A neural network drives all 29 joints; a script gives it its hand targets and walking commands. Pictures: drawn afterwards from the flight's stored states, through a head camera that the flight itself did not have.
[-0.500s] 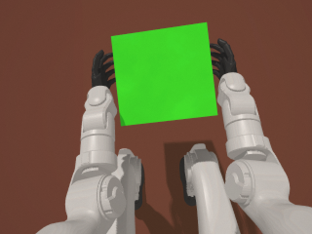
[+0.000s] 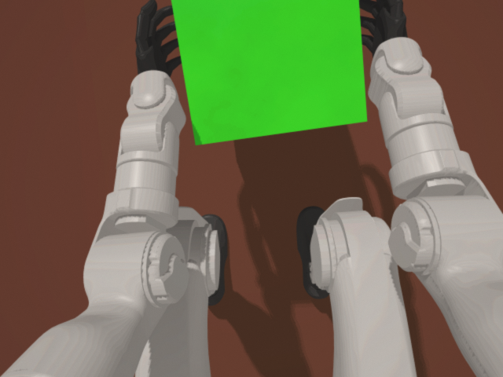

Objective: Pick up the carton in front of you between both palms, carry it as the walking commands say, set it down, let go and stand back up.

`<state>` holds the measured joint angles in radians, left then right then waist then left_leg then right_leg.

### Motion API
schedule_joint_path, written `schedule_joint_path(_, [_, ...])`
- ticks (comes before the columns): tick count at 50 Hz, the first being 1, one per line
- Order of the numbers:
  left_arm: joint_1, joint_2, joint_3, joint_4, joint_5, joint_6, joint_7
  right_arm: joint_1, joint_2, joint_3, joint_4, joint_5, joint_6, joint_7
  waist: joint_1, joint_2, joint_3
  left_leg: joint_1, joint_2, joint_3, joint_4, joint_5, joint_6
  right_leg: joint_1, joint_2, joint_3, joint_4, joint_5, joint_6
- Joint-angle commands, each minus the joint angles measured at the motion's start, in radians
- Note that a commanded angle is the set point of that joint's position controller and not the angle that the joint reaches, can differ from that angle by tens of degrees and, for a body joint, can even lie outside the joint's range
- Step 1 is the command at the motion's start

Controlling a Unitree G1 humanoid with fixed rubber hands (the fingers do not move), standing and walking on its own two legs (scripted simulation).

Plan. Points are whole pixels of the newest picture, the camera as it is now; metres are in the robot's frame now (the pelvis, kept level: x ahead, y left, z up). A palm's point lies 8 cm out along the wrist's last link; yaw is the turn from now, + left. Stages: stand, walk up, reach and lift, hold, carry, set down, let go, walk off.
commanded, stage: set down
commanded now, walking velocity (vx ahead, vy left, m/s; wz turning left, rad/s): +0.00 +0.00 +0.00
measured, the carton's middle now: (270, 69) +0.51 -0.04 -0.23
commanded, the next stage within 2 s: none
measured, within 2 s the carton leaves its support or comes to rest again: rests again in 0.48 s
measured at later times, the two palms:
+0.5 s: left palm (157, 69) +0.52 +0.12 -0.17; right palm (370, 52) +0.51 -0.18 -0.19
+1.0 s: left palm (152, 68) +0.52 +0.13 -0.18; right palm (368, 51) +0.52 -0.18 -0.20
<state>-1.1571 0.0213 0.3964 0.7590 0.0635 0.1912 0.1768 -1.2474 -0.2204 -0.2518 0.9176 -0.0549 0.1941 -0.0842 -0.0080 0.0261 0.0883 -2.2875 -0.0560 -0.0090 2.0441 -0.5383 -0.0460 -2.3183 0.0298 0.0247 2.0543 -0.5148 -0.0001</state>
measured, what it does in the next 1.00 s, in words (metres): stands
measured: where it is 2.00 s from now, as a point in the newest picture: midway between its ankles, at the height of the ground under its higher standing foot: (262, 271)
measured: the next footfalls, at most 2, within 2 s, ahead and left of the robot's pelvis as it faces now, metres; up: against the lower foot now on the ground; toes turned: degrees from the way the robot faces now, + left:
none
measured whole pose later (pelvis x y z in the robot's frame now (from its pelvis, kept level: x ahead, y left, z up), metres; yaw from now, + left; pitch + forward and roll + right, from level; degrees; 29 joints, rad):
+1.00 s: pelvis -0.01 +0.00 -0.04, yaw +1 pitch +37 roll +2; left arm -1.36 0.14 0.41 1.07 0.05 0.11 0.07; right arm -1.40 -0.30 -0.24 1.16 -0.07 0.12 0.00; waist -0.01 0.07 0.26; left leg -2.29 -0.10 -0.01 2.18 -0.54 -0.05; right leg -2.31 0.01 0.03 2.20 -0.53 0.00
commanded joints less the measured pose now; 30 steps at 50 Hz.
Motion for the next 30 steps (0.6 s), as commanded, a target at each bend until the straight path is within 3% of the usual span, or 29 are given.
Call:
schedule_joint_path(1, [-0.616,-0.832,-0.511,-0.057,-0.125,-0.048,-0.212,-0.577,0.882,0.431,-0.118,0.141,-0.05,0.247,-0.033,-0.059,-1.226,0.627,-0.11,0.083,-0.093,0.284,0.006,0.687,0.086,-0.07,-0.134,0.287,0.024])
schedule_joint_path(4, [-0.605,-0.866,-0.5,-0.005,-0.156,-0.052,-0.216,-0.61,0.884,0.472,-0.131,0.173,-0.065,0.235,-0.032,-0.099,-1.25,0.616,-0.116,0.086,-0.061,0.339,0.006,0.745,0.08,-0.071,-0.105,0.364,0.023])
schedule_joint_path(8, [-0.603,-0.86,-0.477,0.028,-0.158,-0.053,-0.242,-0.566,0.907,0.463,-0.095,0.162,-0.065,0.234,-0.035,-0.126,-1.166,0.511,-0.119,0.093,-0.038,0.309,0.006,0.748,0.082,-0.061,-0.09,0.373,0.018])
schedule_joint_path(19, [-0.641,-0.773,-0.391,0.108,-0.14,-0.077,-0.257,-0.62,0.847,0.395,-0.019,0.144,-0.09,0.222,-0.012,-0.11,-0.981,0.402,-0.109,0.096,-0.013,0.221,0.013,0.644,0.081,-0.042,-0.076,0.261,0.004])
schedule_joint_path(30, [-0.645,-0.752,-0.354,0.201,-0.131,-0.092,-0.264,-0.636,0.746,0.339,0.046,0.131,-0.119,0.224,-0.046,-0.026,-0.876,0.385,-0.106,0.094,0.0,0.186,0.013,0.578,0.071,-0.037,-0.058,0.217,-0.015])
